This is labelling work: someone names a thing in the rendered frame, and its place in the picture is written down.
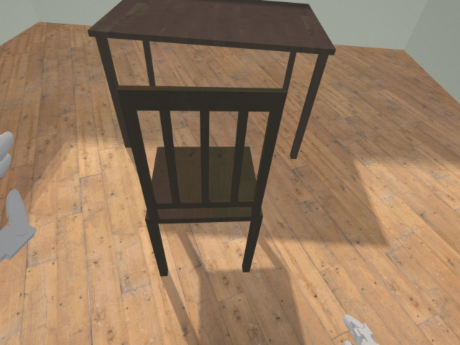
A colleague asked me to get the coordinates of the table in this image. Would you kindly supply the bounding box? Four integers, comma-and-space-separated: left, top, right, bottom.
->
88, 0, 336, 159

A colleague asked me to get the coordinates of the robot left hand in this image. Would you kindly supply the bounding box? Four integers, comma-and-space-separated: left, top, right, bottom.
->
0, 132, 36, 262

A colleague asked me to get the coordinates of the robot right hand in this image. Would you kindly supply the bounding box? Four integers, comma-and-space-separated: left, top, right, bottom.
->
344, 314, 379, 345

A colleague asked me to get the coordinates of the chair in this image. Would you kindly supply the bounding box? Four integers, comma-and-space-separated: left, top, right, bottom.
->
117, 86, 287, 277

